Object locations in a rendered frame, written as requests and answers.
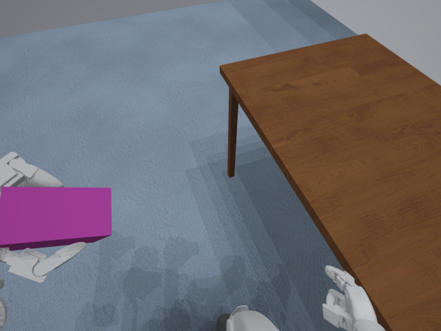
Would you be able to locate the right robot shin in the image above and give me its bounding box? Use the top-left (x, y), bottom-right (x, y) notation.
top-left (231, 305), bottom-right (249, 316)

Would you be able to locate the table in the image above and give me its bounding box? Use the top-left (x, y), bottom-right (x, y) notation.
top-left (220, 34), bottom-right (441, 331)

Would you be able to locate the robot left hand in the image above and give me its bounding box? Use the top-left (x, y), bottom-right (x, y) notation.
top-left (0, 152), bottom-right (87, 283)

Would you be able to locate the robot right thigh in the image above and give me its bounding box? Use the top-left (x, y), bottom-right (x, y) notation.
top-left (227, 310), bottom-right (279, 331)

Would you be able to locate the sponge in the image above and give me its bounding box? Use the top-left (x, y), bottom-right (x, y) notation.
top-left (0, 187), bottom-right (112, 251)

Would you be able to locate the robot right hand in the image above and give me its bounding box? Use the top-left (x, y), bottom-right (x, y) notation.
top-left (322, 265), bottom-right (378, 331)

